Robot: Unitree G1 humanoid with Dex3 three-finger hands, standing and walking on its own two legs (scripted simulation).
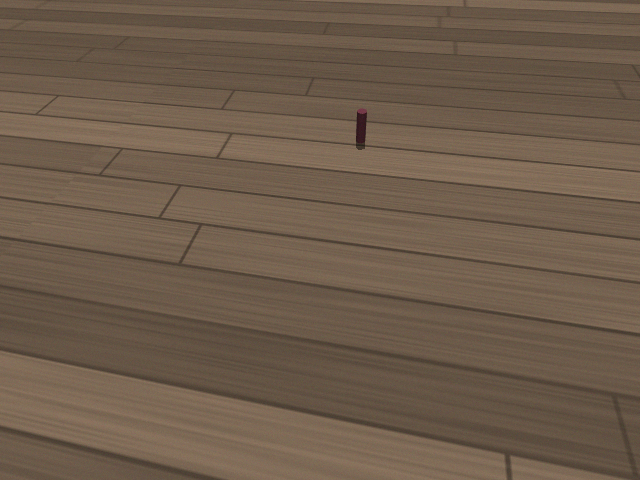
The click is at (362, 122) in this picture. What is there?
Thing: slim round
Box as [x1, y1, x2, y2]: [356, 108, 366, 142]
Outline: 362,108 357,110 357,142 363,142 365,135 366,110
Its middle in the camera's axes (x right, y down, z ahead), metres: +0.21 -0.57 +2.03
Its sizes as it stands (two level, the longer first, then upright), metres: 0.050 0.050 0.177
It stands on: the floor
